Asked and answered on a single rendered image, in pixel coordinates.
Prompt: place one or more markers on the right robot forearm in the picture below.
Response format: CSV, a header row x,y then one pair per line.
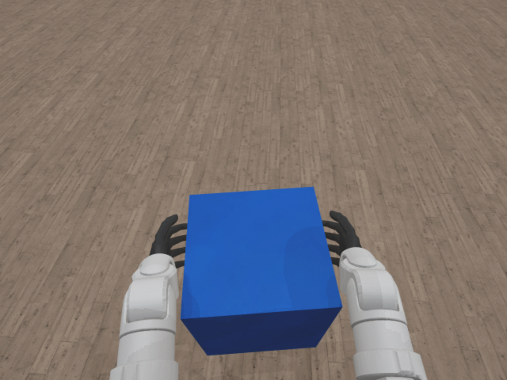
x,y
383,346

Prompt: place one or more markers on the left robot forearm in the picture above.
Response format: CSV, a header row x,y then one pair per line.
x,y
148,323

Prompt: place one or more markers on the right robot hand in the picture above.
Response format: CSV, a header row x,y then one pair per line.
x,y
346,238

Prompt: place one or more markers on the carton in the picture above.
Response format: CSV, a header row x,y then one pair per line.
x,y
258,274

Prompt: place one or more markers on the left robot hand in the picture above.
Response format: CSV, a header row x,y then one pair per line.
x,y
163,243

